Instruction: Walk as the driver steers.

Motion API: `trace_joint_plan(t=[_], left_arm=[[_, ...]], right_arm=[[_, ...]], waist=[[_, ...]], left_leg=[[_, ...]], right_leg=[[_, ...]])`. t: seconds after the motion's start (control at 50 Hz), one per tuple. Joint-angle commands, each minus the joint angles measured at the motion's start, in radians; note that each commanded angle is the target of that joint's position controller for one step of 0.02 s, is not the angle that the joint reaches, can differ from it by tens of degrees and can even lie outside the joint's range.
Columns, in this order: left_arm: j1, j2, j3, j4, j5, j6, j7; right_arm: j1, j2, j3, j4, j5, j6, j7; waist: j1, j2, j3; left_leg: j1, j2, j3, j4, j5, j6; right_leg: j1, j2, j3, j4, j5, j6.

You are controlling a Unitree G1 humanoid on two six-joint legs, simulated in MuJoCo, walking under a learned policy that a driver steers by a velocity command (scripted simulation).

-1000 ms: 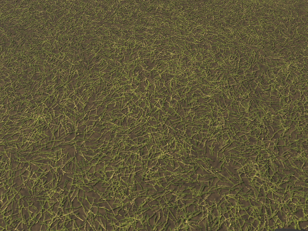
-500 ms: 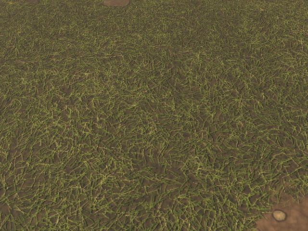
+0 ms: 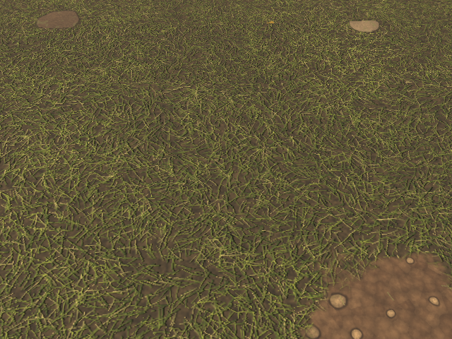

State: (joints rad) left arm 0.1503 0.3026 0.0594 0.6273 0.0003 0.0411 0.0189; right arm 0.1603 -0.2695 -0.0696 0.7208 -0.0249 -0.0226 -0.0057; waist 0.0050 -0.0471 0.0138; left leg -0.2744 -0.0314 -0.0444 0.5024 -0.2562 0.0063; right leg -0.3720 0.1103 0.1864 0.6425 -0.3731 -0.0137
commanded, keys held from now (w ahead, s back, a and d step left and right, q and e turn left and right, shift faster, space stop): no key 1.00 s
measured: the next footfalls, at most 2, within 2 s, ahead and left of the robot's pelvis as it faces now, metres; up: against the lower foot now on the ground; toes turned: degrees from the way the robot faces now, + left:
right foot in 0.24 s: +0.01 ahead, -0.15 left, +0.00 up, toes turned +2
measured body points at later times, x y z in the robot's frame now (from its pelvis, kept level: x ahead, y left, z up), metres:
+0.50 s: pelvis -0.01 -0.03 +0.00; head +0.00 -0.03 +0.45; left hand +0.13 +0.22 -0.11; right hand +0.11 -0.29 -0.12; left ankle +0.00 +0.13 -0.73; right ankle -0.03 -0.15 -0.73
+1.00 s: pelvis -0.01 -0.03 +0.00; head +0.00 -0.03 +0.45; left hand +0.09 +0.22 -0.13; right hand +0.05 -0.29 -0.14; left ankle +0.00 +0.13 -0.73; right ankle -0.03 -0.15 -0.73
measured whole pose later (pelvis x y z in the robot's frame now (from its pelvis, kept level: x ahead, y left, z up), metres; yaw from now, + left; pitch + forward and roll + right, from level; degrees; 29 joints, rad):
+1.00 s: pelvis -0.01 -0.03 +0.00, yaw -1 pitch -2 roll +0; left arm 0.26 0.22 0.03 0.83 0.01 -0.01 0.02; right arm 0.21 -0.23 -0.04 0.99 0.00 0.00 -0.04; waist -0.01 0.00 0.04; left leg -0.22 0.04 -0.06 0.52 -0.27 -0.06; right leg -0.19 0.03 0.05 0.53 -0.32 -0.01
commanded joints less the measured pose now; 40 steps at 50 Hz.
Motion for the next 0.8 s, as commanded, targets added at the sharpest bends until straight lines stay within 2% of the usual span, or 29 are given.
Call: trace_joint_plan(t=[0.02,0.04,0.06,0.1,0.14,0.16,0.18,0.2,0.22,0.24,0.26,0.28,0.3,0.32,0.36,0.54,0.8], left_arm=[[0.016,0.176,0.058,-0.066,0.001,-0.025,0.004],[0.026,0.158,0.060,-0.047,-0.002,-0.018,0.006],[0.032,0.138,0.057,-0.042,0.000,-0.010,0.007],[0.046,0.070,0.035,-0.029,-0.004,-0.004,0.002],[0.011,0.020,0.014,-0.034,-0.005,-0.009,-0.004],[0.000,0.021,0.014,-0.035,-0.010,-0.011,-0.005],[0.013,0.030,0.018,-0.026,-0.014,-0.012,-0.007],[0.041,0.033,0.020,-0.010,-0.013,-0.012,-0.008],[0.044,0.046,0.021,-0.004,-0.005,-0.013,-0.009],[0.043,0.087,0.025,-0.017,0.006,-0.012,-0.004],[0.049,0.153,0.038,-0.022,0.013,-0.009,0.005],[0.033,0.113,0.031,-0.002,0.017,-0.011,-0.004],[0.016,0.067,0.021,-0.015,0.019,-0.017,-0.013],[0.021,0.055,0.016,-0.005,0.024,-0.023,-0.013],[0.028,0.065,0.015,0.002,0.020,-0.038,-0.012],[0.062,0.037,-0.001,0.023,0.015,-0.054,-0.002],[0.095,0.016,-0.004,0.090,0.010,-0.059,-0.001]], right_arm=[[-0.049,-0.134,-0.025,-0.084,-0.007,-0.018,-0.005],[-0.054,-0.146,-0.027,-0.082,0.005,-0.018,-0.009],[-0.064,-0.141,-0.025,-0.079,0.020,-0.018,-0.010],[-0.072,-0.120,-0.016,-0.071,0.021,-0.008,-0.009],[-0.063,-0.112,-0.014,-0.064,0.018,0.007,-0.007],[-0.039,-0.117,-0.014,-0.057,0.018,0.013,-0.006],[-0.031,-0.122,-0.013,-0.053,0.022,0.018,-0.005],[-0.034,-0.119,-0.010,-0.051,0.030,0.020,-0.003],[-0.004,-0.109,-0.005,-0.042,0.034,0.016,-0.002],[0.024,-0.099,0.001,-0.036,0.024,0.004,0.003],[0.050,-0.092,0.006,-0.038,0.001,-0.012,0.014],[0.044,-0.062,0.015,-0.030,-0.001,-0.019,0.014],[-0.012,-0.095,0.010,-0.026,-0.001,-0.017,0.012],[-0.035,-0.092,0.009,-0.026,0.003,-0.013,0.008],[-0.025,-0.086,0.010,-0.020,0.009,0.001,-0.001],[0.014,-0.080,0.008,0.049,0.015,0.005,-0.017],[0.054,-0.086,0.005,0.161,0.021,0.011,-0.034]], waist=[[0.009,0.233,-0.071],[0.013,0.194,-0.067],[0.013,0.185,-0.054],[0.021,0.179,-0.059],[-0.005,0.222,-0.080],[-0.020,0.236,-0.092],[-0.014,0.237,-0.100],[0.004,0.230,-0.099],[0.001,0.212,-0.093],[-0.013,0.157,-0.108],[-0.053,0.018,-0.122],[-0.057,-0.089,-0.126],[-0.022,-0.040,-0.076],[-0.016,-0.020,-0.058],[-0.018,-0.026,-0.015],[-0.016,0.020,0.000],[-0.017,0.036,-0.003]], left_leg=[[0.094,0.365,-0.359,-0.192,0.379,0.265],[0.106,0.325,-0.309,-0.177,0.362,0.238],[0.119,0.311,-0.281,-0.161,0.384,0.222],[0.113,0.250,-0.187,-0.137,0.461,0.196],[0.126,0.210,-0.135,-0.111,0.505,0.184],[0.142,0.212,-0.141,-0.101,0.516,0.189],[0.150,0.211,-0.144,-0.087,0.504,0.187],[0.139,0.201,-0.138,-0.075,0.470,0.172],[0.113,0.192,-0.141,-0.078,0.411,0.138],[0.057,0.178,-0.134,-0.071,0.307,0.083],[0.002,0.117,-0.070,-0.033,0.191,0.033],[0.067,0.073,-0.009,-0.052,0.066,-0.014],[0.074,0.066,0.001,-0.031,0.061,-0.039],[0.074,0.065,0.004,-0.023,0.075,-0.040],[0.066,0.068,-0.003,-0.019,0.104,-0.034],[0.072,0.072,-0.008,-0.025,0.119,-0.049],[0.085,0.074,-0.010,-0.028,0.151,-0.053]], right_leg=[[-0.092,-0.048,-0.029,0.304,-0.218,0.063],[-0.111,-0.052,-0.029,0.361,-0.198,0.081],[-0.131,-0.066,-0.021,0.386,-0.167,0.096],[-0.081,-0.082,-0.067,0.301,-0.135,0.112],[0.004,-0.102,-0.132,0.126,-0.110,0.115],[0.037,-0.101,-0.149,0.049,-0.081,0.114],[0.079,-0.096,-0.163,-0.050,-0.013,0.108],[0.144,-0.089,-0.181,-0.199,0.113,0.094],[0.213,-0.094,-0.165,-0.294,0.226,0.074],[0.300,-0.153,-0.092,-0.285,0.349,0.045],[0.341,-0.229,-0.030,-0.204,0.519,0.000],[0.230,-0.222,-0.027,-0.202,0.331,-0.045],[0.180,-0.197,-0.030,-0.224,0.229,-0.046],[0.154,-0.191,-0.033,-0.235,0.189,-0.034],[0.121,-0.179,-0.041,-0.235,0.189,-0.020],[0.114,-0.161,-0.052,-0.225,0.182,-0.018],[0.131,-0.138,-0.084,-0.215,0.233,-0.015]])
